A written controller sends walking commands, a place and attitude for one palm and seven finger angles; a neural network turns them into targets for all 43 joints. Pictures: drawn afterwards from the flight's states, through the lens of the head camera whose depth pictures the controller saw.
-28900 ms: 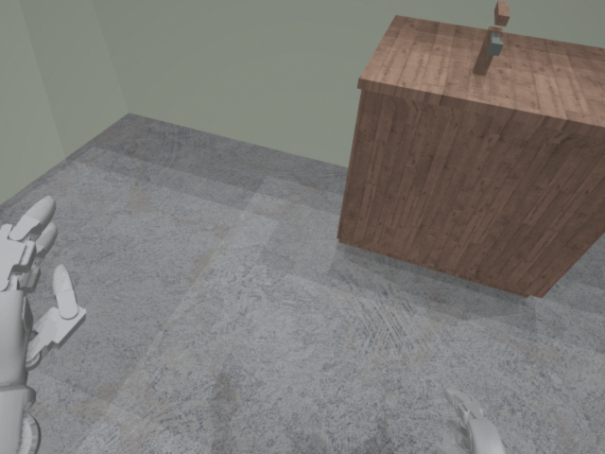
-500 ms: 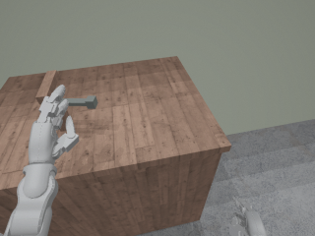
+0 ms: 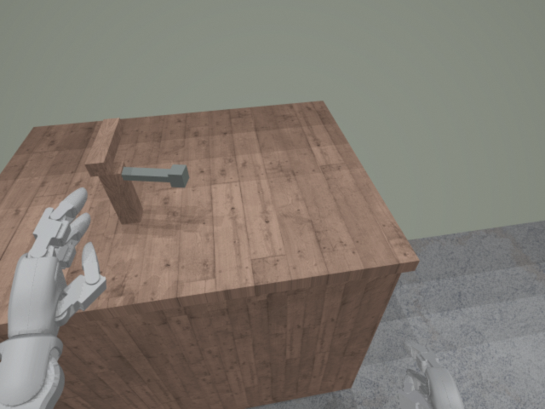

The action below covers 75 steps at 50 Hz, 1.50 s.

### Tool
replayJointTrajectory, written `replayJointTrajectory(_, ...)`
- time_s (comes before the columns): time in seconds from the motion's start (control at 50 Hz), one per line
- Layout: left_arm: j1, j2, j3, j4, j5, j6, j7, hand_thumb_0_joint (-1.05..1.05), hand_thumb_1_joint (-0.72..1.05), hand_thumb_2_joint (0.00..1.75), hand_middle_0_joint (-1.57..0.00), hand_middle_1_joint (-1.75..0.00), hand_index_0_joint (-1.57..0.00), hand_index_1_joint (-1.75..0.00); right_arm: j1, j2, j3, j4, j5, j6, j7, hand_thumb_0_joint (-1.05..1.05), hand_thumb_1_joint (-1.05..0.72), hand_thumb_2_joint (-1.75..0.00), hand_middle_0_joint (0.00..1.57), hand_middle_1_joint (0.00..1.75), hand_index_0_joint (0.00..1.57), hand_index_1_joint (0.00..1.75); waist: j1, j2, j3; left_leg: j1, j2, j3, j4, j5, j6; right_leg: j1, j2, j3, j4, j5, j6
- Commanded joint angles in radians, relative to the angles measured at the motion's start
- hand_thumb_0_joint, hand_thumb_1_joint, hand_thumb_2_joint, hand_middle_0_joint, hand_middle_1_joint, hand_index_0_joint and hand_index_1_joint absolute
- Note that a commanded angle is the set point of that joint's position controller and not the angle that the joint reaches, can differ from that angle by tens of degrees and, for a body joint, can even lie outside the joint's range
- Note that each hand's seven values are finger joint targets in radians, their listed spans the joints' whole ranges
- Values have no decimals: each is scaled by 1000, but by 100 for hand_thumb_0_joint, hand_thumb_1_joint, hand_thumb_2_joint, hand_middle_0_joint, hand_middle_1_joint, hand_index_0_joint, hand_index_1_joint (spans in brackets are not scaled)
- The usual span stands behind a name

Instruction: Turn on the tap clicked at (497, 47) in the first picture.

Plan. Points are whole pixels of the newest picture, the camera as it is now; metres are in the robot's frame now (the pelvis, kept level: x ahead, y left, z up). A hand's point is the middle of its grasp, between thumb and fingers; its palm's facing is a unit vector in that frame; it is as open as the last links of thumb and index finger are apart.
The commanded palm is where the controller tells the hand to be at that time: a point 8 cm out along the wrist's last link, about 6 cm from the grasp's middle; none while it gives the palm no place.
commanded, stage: draw the hand back beside the body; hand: left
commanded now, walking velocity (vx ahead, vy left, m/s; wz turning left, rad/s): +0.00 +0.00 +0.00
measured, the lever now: (178, 176) +0.44 +0.22 +0.13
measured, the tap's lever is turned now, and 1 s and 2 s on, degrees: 75 75 75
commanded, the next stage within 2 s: step back with the hand held close in 0.34 s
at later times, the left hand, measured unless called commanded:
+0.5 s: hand (88, 290) +0.19 +0.24 +0.15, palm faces +0.37 -0.86 -0.34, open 7.4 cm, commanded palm +0.15 +0.28 +0.17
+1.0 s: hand (53, 316) +0.16 +0.27 +0.14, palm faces +0.35 -0.83 -0.44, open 7.4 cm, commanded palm +0.11 +0.31 +0.17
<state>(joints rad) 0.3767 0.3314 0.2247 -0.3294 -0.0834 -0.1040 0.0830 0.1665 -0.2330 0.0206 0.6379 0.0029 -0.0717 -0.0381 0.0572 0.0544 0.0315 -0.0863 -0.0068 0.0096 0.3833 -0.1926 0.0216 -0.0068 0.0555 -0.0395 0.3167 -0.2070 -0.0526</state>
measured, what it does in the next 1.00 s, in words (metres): shifts its weight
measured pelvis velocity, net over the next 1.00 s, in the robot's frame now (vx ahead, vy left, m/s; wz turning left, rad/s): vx -0.05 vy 0.03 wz -0.01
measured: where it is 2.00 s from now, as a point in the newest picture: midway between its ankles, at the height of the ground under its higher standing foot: outside the picture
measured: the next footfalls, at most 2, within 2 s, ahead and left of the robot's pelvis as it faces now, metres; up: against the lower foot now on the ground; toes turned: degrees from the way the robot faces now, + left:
left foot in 1.36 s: -0.02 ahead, +0.15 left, +0.00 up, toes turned +2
right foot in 1.64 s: -0.10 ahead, -0.11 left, +0.00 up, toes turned -1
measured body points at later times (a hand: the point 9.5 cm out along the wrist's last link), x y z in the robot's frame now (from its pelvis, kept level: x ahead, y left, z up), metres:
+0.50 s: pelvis +0.00 +0.00 +0.00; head -0.03 -0.02 +0.45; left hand +0.17 +0.28 +0.17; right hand +0.19 -0.22 -0.08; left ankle +0.02 +0.10 -0.75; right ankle -0.01 -0.09 -0.75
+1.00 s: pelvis -0.05 +0.03 -0.01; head -0.02 +0.03 +0.43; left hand +0.14 +0.31 +0.17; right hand +0.12 -0.22 -0.09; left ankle +0.02 +0.10 -0.75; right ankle -0.01 -0.09 -0.75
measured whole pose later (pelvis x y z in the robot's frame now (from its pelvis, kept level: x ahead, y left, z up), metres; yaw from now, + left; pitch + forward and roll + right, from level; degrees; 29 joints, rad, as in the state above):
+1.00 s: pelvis -0.05 +0.03 -0.01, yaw -1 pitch +1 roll -1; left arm 0.51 0.39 0.33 -0.53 -0.05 -0.13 0.14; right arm 0.20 -0.24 0.01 0.56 0.01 -0.04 -0.08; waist 0.02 0.02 0.03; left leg -0.39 -0.02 0.04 0.54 -0.18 0.06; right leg -0.33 0.03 -0.03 0.52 -0.21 -0.01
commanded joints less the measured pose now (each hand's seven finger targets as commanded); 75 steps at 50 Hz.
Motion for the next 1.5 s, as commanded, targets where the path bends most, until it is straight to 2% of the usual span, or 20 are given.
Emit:
replayJointTrajectory(0.0,-78,177,133,-238,-2,-71,20,0,90,90,-20,-30,-20,-30,-149,-104,-39,-166,1,-60,-9,0,-90,-90,20,30,20,30,7,33,-76,45,40,-56,-41,125,13,-83,-55,43,-56,121,5)
replayJointTrajectory(0.42,-74,171,127,-231,2,-71,25,0,90,90,-20,-30,-20,-30,-152,-102,-39,-158,-1,-71,-16,0,-90,-90,20,30,20,30,5,29,-59,37,35,-57,-34,95,16,-96,-60,49,-62,94,7)
replayJointTrajectory(0.44,-155,199,138,-288,3,-79,28,0,90,90,-20,-30,-20,-30,-157,-104,-38,-160,0,-73,-16,0,-90,-90,20,30,20,30,3,28,-81,50,34,-60,-34,88,17,-93,-60,52,-66,88,6)
replayJointTrajectory(0.46,-286,345,288,-381,-2,-115,45,0,90,90,-20,-30,-20,-30,-160,-98,-25,-207,14,-61,-23,0,-90,-90,20,30,20,30,-8,33,-9,-19,55,-75,22,20,31,-204,-119,169,-82,200,16)
replayJointTrajectory(0.48,-291,328,273,-354,0,-131,43,0,90,90,-20,-30,-20,-30,-157,-87,-18,-184,7,-55,-29,0,-90,-90,20,30,20,30,-19,28,-9,-39,51,-99,35,3,26,-208,-152,177,-70,232,5)
replayJointTrajectory(0.54,-21,163,165,-207,9,-104,23,0,90,90,-20,-30,-20,-30,-123,-104,-35,-194,2,-30,-27,0,-90,-90,20,30,20,30,-24,-32,-113,-4,72,-83,68,109,30,-219,-158,138,-9,282,23)
replayJointTrajectory(0.68,52,238,223,-313,10,-91,40,0,90,90,-20,-30,-20,-30,-120,-117,-49,-242,8,-3,-42,0,-90,-90,20,30,20,30,-22,-51,-184,-64,102,-104,69,178,31,-245,-157,122,53,235,28)
replayJointTrajectory(0.78,45,262,243,-392,16,-97,62,0,90,90,-20,-30,-20,-30,-111,-118,-59,-246,8,-5,-52,0,-90,-90,20,30,20,30,-31,-6,-180,-121,102,-121,89,70,31,-286,-170,150,74,162,7)
replayJointTrajectory(0.96,71,207,226,-405,49,-93,90,0,90,90,-20,-30,-20,-30,-80,-131,-61,-240,0,-34,-60,0,-90,-90,20,30,20,30,-39,97,-121,-372,197,-278,-122,-390,73,-223,-60,88,233,-78,48)
replayJointTrajectory(1.02,67,198,226,-405,61,-90,91,0,90,90,-20,-30,-20,-30,-65,-126,-63,-231,-3,-40,-60,0,-90,-90,20,30,20,30,-38,89,-145,-391,224,-308,-156,-384,88,-182,-41,86,305,-92,54)
replayJointTrajectory(1.1,74,190,216,-406,58,-87,86,0,90,90,-20,-30,-20,-30,-62,-118,-57,-224,-5,-37,-54,0,-90,-90,20,30,20,30,-41,16,-140,-398,176,-236,-45,-329,75,-186,-85,126,209,-5,34)
replayJointTrajectory(1.16,59,195,206,-411,45,-88,93,0,90,90,-20,-30,-20,-30,-45,-108,-62,-214,1,-25,-45,0,-90,-90,20,30,20,30,-55,-158,-117,-326,58,-117,263,-290,18,-374,-261,316,23,-60,-68)
replayJointTrajectory(1.18,60,222,224,-446,38,-89,100,0,90,90,-20,-30,-20,-30,-27,-100,-66,-199,1,-21,-41,0,-90,-90,20,30,20,30,-67,-190,-178,-242,27,-73,396,-202,-9,-398,-346,369,-3,58,-118)
replayJointTrajectory(1.22,71,209,210,-471,27,-91,104,0,90,90,-20,-30,-20,-30,-28,-78,-59,-205,10,-18,-32,0,-90,-90,20,30,20,30,-80,-186,-227,-236,18,-70,479,-169,-21,-341,-401,328,57,349,-139)
replayJointTrajectory(1.26,98,233,242,-463,25,-97,109,0,90,90,-20,-30,-20,-30,-44,-64,-51,-206,7,-14,-34,0,-90,-90,20,30,20,30,-76,-154,-177,-274,37,-73,382,-183,-16,-322,-383,281,112,426,-104)
replayJointTrajectory(1.3,117,237,255,-482,30,-100,113,0,90,90,-20,-30,-20,-30,-49,-78,-54,-204,4,-6,-41,0,-90,-90,20,30,20,30,-75,-62,-177,-241,84,-94,154,12,6,-311,-300,208,212,393,-41)
replayJointTrajectory(1.34,125,240,270,-512,22,-115,110,0,90,90,-20,-30,-20,-30,-64,-105,-71,-218,10,-22,-48,0,-90,-90,20,30,20,30,-51,83,-196,-204,210,-187,60,247,50,-337,-142,109,305,183,42)
replayJointTrajectory(1.38,142,264,296,-546,21,-115,105,0,90,90,-20,-30,-20,-30,-44,-84,-70,-212,-10,-42,-45,0,-90,-90,20,30,20,30,-55,209,-274,-60,316,-312,11,610,108,-469,-68,76,521,-196,75)
replayJointTrajectory(1.42,97,217,267,-517,28,-118,99,0,90,90,-20,-30,-20,-30,-9,-76,-76,-174,-21,-71,-33,0,-90,-90,20,30,20,30,-56,139,-230,-23,352,-291,39,715,144,-551,-57,130,662,-312,73)
replayJointTrajectory(1.48,62,167,217,-490,35,-94,95,0,90,90,-20,-30,-20,-30,-20,-93,-85,-170,-3,-89,-20,0,-90,-90,20,30,20,30,-47,135,-217,-1,297,-164,40,635,100,-485,-62,78,503,-223,81)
